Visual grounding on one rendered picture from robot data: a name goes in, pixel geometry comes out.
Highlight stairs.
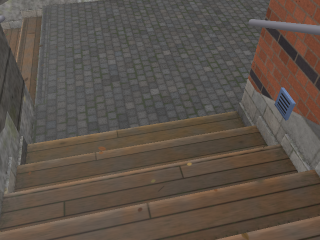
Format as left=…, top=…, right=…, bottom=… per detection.
left=3, top=16, right=42, bottom=105
left=0, top=111, right=320, bottom=240

